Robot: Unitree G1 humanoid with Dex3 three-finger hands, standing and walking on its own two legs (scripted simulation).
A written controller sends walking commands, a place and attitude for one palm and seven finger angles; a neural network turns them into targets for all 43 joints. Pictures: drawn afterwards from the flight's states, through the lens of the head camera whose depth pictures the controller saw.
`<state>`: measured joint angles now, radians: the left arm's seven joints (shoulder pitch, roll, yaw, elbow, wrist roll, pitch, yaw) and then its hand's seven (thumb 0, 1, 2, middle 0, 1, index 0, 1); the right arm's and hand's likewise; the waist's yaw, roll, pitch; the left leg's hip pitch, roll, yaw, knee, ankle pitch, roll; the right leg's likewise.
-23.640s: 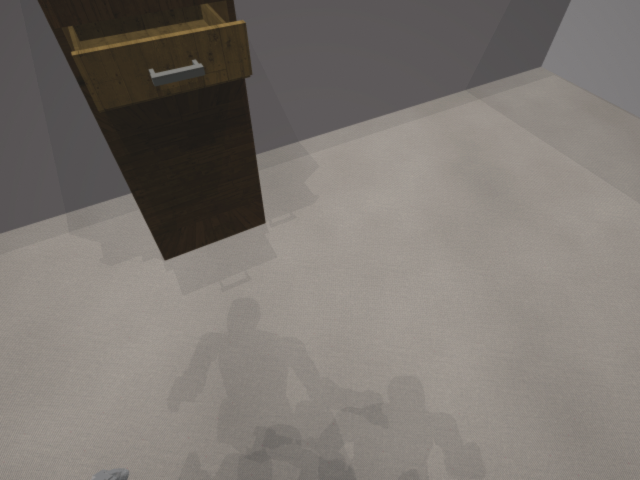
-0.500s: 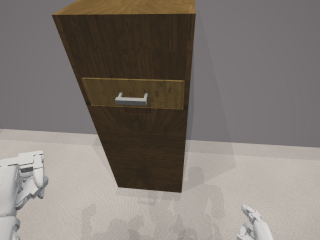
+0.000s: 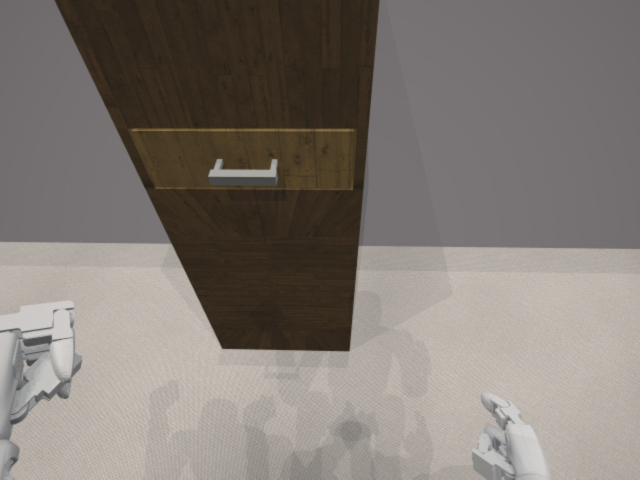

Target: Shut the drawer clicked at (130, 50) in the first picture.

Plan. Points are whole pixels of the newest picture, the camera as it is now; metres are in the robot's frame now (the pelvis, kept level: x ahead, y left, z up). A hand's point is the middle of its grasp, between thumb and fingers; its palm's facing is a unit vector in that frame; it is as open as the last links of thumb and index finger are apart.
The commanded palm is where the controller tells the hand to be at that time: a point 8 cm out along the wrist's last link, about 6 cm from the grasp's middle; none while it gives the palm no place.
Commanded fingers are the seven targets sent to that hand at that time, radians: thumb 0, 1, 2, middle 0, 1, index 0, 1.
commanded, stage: step back with the hand held close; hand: left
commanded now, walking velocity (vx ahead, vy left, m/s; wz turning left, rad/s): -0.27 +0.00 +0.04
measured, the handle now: (245, 170) +0.61 +0.18 +0.03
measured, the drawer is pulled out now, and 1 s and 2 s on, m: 0.00 0.00 0.00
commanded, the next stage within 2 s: stop stepping back and stand still in 0.96 s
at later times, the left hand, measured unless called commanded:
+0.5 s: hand out of the picture +0.11 +0.25 +0.16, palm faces +0.39 -0.79 -0.47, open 3.2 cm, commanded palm +0.04 +0.29 +0.17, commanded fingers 0.00 0.90 0.90 -1.40 -1.60 -1.40 -1.60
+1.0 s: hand out of the picture +0.00 +0.25 +0.17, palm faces +0.39 -0.83 -0.41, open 3.2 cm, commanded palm -0.05 +0.29 +0.17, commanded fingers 0.00 0.90 0.90 -1.40 -1.60 -1.40 -1.60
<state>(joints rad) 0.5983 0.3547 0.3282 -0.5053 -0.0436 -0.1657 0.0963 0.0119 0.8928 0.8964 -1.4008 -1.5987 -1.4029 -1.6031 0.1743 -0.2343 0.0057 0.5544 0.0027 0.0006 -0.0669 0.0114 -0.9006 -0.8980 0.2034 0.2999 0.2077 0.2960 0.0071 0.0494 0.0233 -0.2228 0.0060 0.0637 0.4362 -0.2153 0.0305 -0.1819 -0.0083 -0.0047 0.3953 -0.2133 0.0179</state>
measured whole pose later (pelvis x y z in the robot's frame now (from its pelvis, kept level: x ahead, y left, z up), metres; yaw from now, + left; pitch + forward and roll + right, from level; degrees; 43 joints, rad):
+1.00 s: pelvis -0.18 +0.01 -0.01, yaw +0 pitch +2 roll -4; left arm 0.62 0.40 0.40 -0.64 -0.04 -0.27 0.15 0.01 0.89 0.90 -1.40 -1.60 -1.41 -1.60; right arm 0.18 -0.15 0.00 0.61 -0.02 -0.14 -0.04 0.01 -0.90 -0.90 0.20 0.30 0.21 0.30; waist 0.01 -0.01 0.00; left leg -0.44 0.05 0.02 0.42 -0.02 0.04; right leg -0.35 0.07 0.01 0.91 -0.50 0.02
